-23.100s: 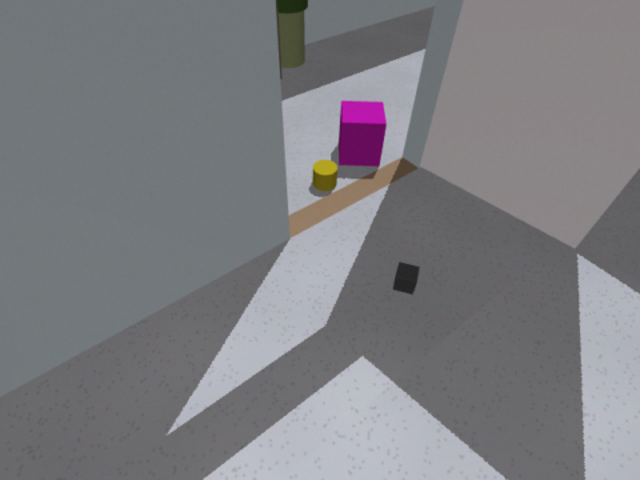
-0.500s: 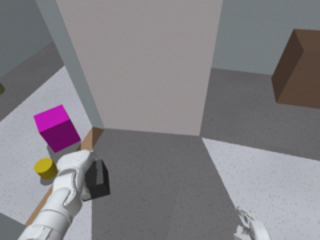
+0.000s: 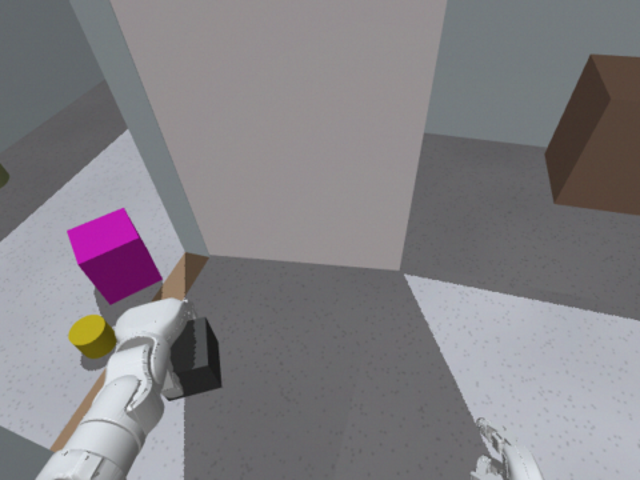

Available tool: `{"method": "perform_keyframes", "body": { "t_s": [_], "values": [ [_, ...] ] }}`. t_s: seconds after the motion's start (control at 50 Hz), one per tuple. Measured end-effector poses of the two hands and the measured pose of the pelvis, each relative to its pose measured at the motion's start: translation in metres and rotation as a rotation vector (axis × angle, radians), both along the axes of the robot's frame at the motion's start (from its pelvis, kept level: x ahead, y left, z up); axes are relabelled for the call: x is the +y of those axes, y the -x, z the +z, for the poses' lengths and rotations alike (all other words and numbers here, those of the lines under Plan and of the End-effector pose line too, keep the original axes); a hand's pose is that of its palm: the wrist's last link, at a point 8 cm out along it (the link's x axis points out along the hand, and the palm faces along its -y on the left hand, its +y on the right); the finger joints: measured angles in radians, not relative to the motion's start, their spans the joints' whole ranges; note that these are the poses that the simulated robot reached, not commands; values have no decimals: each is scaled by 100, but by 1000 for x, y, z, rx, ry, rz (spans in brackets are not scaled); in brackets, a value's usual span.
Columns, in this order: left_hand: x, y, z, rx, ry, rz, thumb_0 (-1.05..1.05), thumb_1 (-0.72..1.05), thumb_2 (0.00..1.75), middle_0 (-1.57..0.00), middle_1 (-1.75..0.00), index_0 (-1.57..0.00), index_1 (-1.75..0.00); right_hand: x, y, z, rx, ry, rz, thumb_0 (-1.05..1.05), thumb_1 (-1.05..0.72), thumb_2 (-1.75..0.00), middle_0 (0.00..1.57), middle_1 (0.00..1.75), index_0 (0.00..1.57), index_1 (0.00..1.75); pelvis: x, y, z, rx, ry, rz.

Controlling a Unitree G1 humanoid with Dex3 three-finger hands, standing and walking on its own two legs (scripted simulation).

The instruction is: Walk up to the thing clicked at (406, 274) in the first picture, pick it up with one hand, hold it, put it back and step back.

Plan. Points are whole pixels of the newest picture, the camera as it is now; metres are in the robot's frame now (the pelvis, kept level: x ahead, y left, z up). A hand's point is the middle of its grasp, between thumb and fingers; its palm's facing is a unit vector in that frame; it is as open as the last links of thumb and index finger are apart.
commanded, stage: crouch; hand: left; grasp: from above
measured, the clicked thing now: (187, 358) +0.31 +0.21 -0.06
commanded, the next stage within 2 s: none
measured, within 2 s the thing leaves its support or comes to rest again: neither
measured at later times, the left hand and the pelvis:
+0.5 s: hand (180, 380) +0.29 +0.23 -0.10, palm faces -0.44 -0.11 -0.89, open 10.6 cm; pelvis -0.01 +0.00 -0.02, yaw +1 degrees
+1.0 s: hand (220, 397) +0.36 +0.24 -0.34, palm faces -0.39 -0.10 -0.92, open 10.6 cm; pelvis -0.06 +0.01 -0.22, yaw -1 degrees
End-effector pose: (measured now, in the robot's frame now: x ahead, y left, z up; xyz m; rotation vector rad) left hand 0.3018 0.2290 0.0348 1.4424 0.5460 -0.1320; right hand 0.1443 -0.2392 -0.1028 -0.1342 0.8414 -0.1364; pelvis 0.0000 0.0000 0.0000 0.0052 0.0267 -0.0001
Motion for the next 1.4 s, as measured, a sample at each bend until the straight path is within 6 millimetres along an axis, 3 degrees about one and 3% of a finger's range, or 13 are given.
{"method": "perform_keyframes", "body": {
  "t_s": [0.18, 0.28, 0.4, 0.52, 0.62, 0.74, 0.92, 1.02, 1.18, 1.4],
  "values": [
    [0, -4, 3, 0, -1, 15, 1, -12, 60, -68, -61, -67, -61, -1, -2, 2, -4, -3, -3, 1, -90, -90, 20, 30, 20, 30, -1, -2, 1, -2, 0, 0],
    [-1, 0, -7, 13, -1, 12, 1, -11, 59, -67, -61, -66, -61, -2, -3, 2, -7, -3, 0, 1, -88, -90, 20, 30, 21, 30, -1, -1, 0, 3, -1, 1],
    [0, 5, -38, 26, -22, 21, 1, -11, 59, -67, -61, -66, -61, -5, 4, -3, 29, 3, 11, 1, -88, -90, 20, 30, 21, 30, -3, 2, -4, 28, -1, 9],
    [1, 1, -83, 37, -51, 11, 1, -10, 59, -66, -62, -65, -61, -16, 30, -24, 124, 37, -2, 0, -88, -90, 21, 30, 21, 30, -4, 10, -20, 108, 4, 15],
    [0, -11, -132, 31, -68, -30, 0, -10, 59, -66, -62, -65, -61, -30, 65, -56, 223, 86, -41, 0, -88, -90, 21, 30, 21, 30, -2, 20, -52, 216, 11, 14],
    [2, -31, -194, -10, -87, -38, 0, -10, 59, -66, -62, -65, -61, -40, 113, -108, 344, 130, -85, 0, -88, -90, 20, 30, 21, 30, 2, 34, -104, 357, 23, 10],
    [6, -55, -284, -32, -74, 46, 0, -10, 58, -65, -62, -65, -61, -25, 162, -196, 464, 109, -106, 0, -88, -89, 20, 30, 20, 30, 7, 51, -184, 510, 38, 3],
    [8, -62, -330, -7, -70, 47, 0, -9, 57, -64, -63, -64, -62, -14, 169, -240, 476, 80, -92, 0, -88, -89, 21, 30, 21, 30, 8, 60, -223, 563, 44, -1],
    [13, -69, -403, 5, -47, 19, 0, -7, 56, -63, -64, -63, -63, -8, 162, -299, 467, 79, -36, 0, -89, -89, 21, 30, 21, 30, 8, 68, -282, 615, 56, -5],
    [17, -76, -471, 0, -35, 48, 0, -7, 57, -63, -64, -63, -63, -20, 153, -348, 475, 120, 27, 0, -89, -90, 21, 30, 21, 30, 6, 73, -336, 631, 66, -14]
  ]
}}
